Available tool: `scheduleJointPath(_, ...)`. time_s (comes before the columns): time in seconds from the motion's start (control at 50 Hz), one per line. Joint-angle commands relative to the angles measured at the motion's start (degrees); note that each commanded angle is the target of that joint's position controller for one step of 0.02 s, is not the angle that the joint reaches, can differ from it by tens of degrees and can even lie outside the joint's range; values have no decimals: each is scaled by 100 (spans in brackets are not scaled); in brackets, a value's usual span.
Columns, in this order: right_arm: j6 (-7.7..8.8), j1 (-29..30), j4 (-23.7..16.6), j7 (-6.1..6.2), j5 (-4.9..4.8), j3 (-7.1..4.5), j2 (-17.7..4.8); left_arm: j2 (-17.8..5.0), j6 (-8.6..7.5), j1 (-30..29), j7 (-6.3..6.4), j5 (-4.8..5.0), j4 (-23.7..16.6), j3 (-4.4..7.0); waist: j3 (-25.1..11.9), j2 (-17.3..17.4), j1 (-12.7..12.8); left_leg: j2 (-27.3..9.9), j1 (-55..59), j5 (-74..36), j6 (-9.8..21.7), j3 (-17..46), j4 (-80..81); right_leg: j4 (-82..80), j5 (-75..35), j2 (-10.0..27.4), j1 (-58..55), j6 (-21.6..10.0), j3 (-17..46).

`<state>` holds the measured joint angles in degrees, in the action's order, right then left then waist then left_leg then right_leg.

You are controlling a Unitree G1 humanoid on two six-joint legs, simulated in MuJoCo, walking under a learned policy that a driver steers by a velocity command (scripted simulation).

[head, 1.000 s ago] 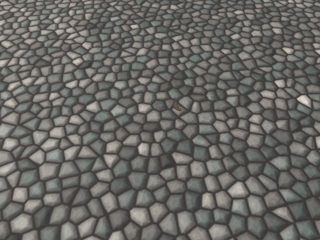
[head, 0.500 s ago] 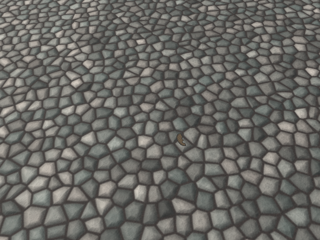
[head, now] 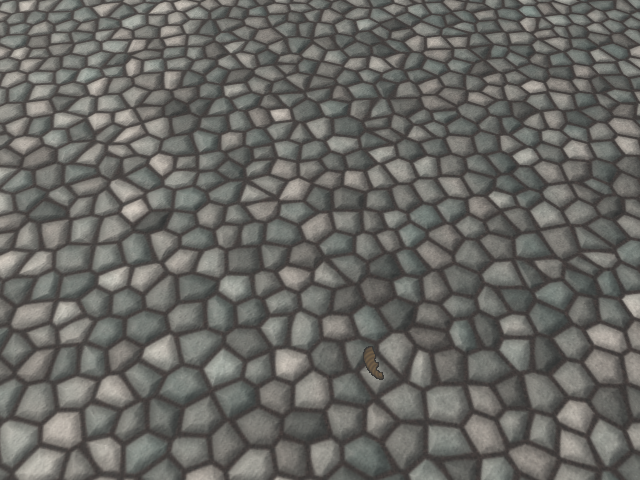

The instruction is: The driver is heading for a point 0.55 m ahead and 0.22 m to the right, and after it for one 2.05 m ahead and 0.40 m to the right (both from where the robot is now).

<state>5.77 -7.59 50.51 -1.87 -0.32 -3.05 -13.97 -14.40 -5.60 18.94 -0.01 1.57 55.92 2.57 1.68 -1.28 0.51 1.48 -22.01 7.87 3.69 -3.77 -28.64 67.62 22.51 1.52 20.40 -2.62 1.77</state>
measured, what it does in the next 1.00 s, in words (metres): walks ahead, turning right: right foot, then left foot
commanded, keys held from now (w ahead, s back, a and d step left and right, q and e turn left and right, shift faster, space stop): w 0.06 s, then w+e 0.94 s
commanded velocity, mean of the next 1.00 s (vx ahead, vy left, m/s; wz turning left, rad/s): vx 0.50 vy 0.00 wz -0.42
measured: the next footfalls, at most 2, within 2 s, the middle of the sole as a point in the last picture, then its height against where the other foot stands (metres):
right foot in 0.48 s outside the picture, level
left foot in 0.96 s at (353, 359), level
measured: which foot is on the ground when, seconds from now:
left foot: down 0.00-0.46, up 0.48-0.94, down 0.96-1.00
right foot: up 0.00-0.46, down 0.48-0.96, up 0.98-1.00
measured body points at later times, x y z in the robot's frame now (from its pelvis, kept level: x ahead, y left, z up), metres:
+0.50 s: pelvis +0.27 -0.05 -0.02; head +0.31 -0.06 +0.43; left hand +0.50 +0.15 -0.12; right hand +0.22 -0.32 -0.16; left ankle +0.09 +0.08 -0.70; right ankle +0.37 -0.15 -0.73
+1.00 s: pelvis +0.56 -0.10 -0.01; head +0.59 -0.11 +0.44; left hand +0.72 +0.14 -0.13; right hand +0.65 -0.42 -0.08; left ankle +0.70 -0.04 -0.73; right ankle +0.38 -0.15 -0.70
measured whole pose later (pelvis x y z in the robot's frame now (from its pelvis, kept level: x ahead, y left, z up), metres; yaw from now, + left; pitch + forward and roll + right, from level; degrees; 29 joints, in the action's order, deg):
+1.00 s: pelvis +0.56 -0.10 -0.01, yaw -28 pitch +3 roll +1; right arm 7.8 -1.8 42.6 -0.8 0.5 -3.0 -14.8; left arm -16.5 -2.3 21.3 1.0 1.5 44.9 4.8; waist 0.0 -1.5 3.5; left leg 2.0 -26.7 6.2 0.8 0.7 -29.9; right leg 46.9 28.9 -5.2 11.0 -2.8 11.9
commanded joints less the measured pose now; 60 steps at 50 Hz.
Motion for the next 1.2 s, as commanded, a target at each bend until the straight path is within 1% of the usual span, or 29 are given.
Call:
scheduleJointPath(0.02,73,-268,-109,-26,89,-71,-443,-504,-27,-38,69,-51,-422,179,-396,561,-10,-1521,1291,-246,946,1903,1817,72,-654,693,1385,-68,273)
scheduleJointPath(0.08,114,-490,69,18,81,-113,-603,-327,127,-23,99,-51,-424,188,-195,503,115,-1404,989,-684,1023,1342,2136,-410,-1053,758,1452,45,196)
scheduleJointPath(0.24,84,-1023,331,234,88,-129,-777,-231,125,-1366,-36,-35,-854,173,135,409,-300,-1325,1660,-1098,610,221,2338,-2519,-3011,473,2032,46,159)
scheduleJointPath(0.36,-96,-1414,537,280,26,-165,-855,-130,119,-2158,-258,-34,-1352,83,406,336,-542,-1725,2926,-1890,519,-173,1839,-3225,-2336,320,2468,-116,-200)
scheduleJointPath(0.42,-211,-1162,418,348,-7,-230,-1084,-327,127,-1885,-361,-35,-1502,172,52,632,-221,-1763,3064,-4374,337,-462,876,-3274,-1469,-90,1568,-373,-729)
scheduleJointPath(0.44,-257,-1081,368,379,-3,-250,-1153,-500,141,-1380,-369,-34,-1428,270,-278,741,72,-1713,2976,-5250,258,-571,122,-3274,-1279,-330,842,-502,-886)
scheduleJointPath(0.46,-288,-959,303,399,-18,-241,-1161,-795,149,-472,-337,-20,-1216,439,-748,649,557,-1502,2528,-5238,88,-709,-1053,-3661,-1615,-544,-453,-709,-866)
scheduleJointPath(0.48,-228,-972,144,403,35,-184,-1061,-1343,197,487,-214,-48,-1039,637,-1358,-4,913,-1225,1053,-3465,-150,-750,-2879,-3840,-1672,266,-2300,-1106,509)
scheduleJointPath(0.5,-20,-1570,-75,246,173,110,-117,-1776,165,455,-192,-17,-1062,679,-1935,-1350,240,83,-1561,2174,-469,-145,-4823,-4363,-1031,1699,-4277,-2222,3761)
scheduleJointPath(0.52,251,-973,-144,144,-54,-1,-660,-1272,151,706,-169,-68,-1093,540,-2273,-781,641,-5,-2232,2410,-315,947,-5366,-4938,-801,1780,-4519,-2172,4348)
scheduleJointPath(0.54,377,-427,-342,107,-229,-66,-877,-992,121,420,-146,-94,-1116,467,-1476,-579,658,-307,-2635,1889,-164,947,-5221,-4979,-1257,1557,-3951,-1849,3408)
scheduleJointPath(0.56,416,-291,-372,135,-171,-57,-833,-836,104,-25,-149,-74,-1232,412,-1047,4,397,-567,-2377,1412,-124,911,-4697,-5043,-1780,1308,-3046,-1645,2706)
scheduleJointPath(0.58,362,-170,-326,188,-21,-113,-824,-584,115,-416,-170,-92,-1341,327,-640,367,182,-727,-1982,1131,-136,815,-4213,-5199,-2306,1022,-2191,-1403,2126)
scheduleJointPath(0.6,277,-396,-379,191,0,-149,-825,-624,106,-584,-143,-159,-1441,316,-625,36,-71,-813,-1571,1040,-223,887,-4023,-5331,-2667,1013,-1664,-1526,2023)
scheduleJointPath(0.66,85,-402,-478,226,89,-165,-670,-783,89,-583,-62,-101,-1496,349,-389,42,-229,-819,-1278,796,-529,735,-3136,-5561,-2955,757,-847,-1509,1545)
scheduleJointPath(0.72,55,344,-748,247,137,-115,-525,-981,106,-271,43,-61,-1462,406,-205,-67,-4,-604,-1271,-326,-691,626,-1755,-5562,-2926,477,-566,-1298,1219)
scheduleJointPath(0.78,87,901,-941,195,67,-65,-428,-985,153,-24,69,-35,-1415,417,-184,-297,249,-303,-832,-1283,-657,575,-586,-5448,-2293,303,-473,-1031,1176)
scheduleJointPath(0.88,196,1153,-1172,98,-15,-151,-773,-933,223,199,111,-1,-1342,416,-201,-467,259,-200,-594,-884,-483,848,115,-4812,-1804,636,-1210,-884,1970)
scheduleJointPath(0.92,266,713,-1085,89,-17,-216,-896,-920,267,65,134,-29,-1412,417,-317,-621,-15,-155,1,-492,-310,757,326,-4372,-2064,610,-1317,-773,2173)
scheduleJointPath(0.94,295,150,-954,117,38,-296,-1045,-764,269,-17,125,-50,-1484,359,-657,-574,-294,-256,891,-497,-139,758,441,-3780,-2355,330,-1153,-614,2032)
scheduleJointPath(0.96,305,-729,-865,162,126,-382,-1349,-460,247,-84,96,-126,-1616,238,-1402,-94,-682,-1128,2354,-282,215,1530,299,-2285,-1815,-29,-455,-399,1576)
scheduleJointPath(0.98,217,-1353,-682,163,176,-501,-1782,-129,188,740,90,35,-1754,138,-2178,1826,-388,-2436,4344,768,1147,4053,677,-417,700,-823,1619,-1,820)
scheduleJointPath(1.0,185,-1280,-740,130,41,-396,-1313,-657,177,815,106,87,-1650,199,-1974,1677,-434,-2624,4277,1936,1135,4864,1007,496,1109,-387,2423,48,953)
scheduleJointPath(1.02,148,-1010,-842,147,20,-293,-922,-1019,211,267,103,63,-1689,296,-1224,1016,-568,-2389,3574,1983,870,4013,1105,768,586,-162,2639,82,909)
scheduleJointPath(1.04,99,-703,-888,152,62,-241,-825,-998,247,-67,113,4,-1759,307,-761,564,-478,-2154,2813,1346,698,3226,1190,706,148,55,2468,117,689)
scheduleJointPath(1.06,69,-499,-852,147,90,-204,-714,-923,253,-275,97,-59,-1837,319,-403,493,-367,-1923,2194,741,650,2688,1346,434,-146,214,2326,126,651)
scheduleJointPath(1.08,73,-409,-825,154,128,-169,-643,-822,279,-243,63,-36,-1865,332,-292,652,-218,-1754,1810,379,585,2248,1489,257,-323,376,2064,111,632)
scheduleJointPath(1.12,111,-398,-746,141,89,-187,-647,-601,351,-186,24,25,-1902,302,-214,788,-142,-1601,1506,-3,623,1646,1760,31,-473,480,1891,130,468)
scheduleJointPath(1.2,154,-623,-555,143,71,-274,-896,-430,389,-571,20,-39,-2124,243,-152,512,-188,-1676,1586,-898,802,1003,1976,-752,-1148,546,2183,227,492)
Keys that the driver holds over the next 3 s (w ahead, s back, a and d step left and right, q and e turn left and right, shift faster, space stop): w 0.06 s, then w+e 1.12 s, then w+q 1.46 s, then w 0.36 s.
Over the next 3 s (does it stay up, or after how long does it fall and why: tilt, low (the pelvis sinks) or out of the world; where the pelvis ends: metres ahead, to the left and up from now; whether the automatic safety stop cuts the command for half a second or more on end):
stays up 1.54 -0.36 -0.01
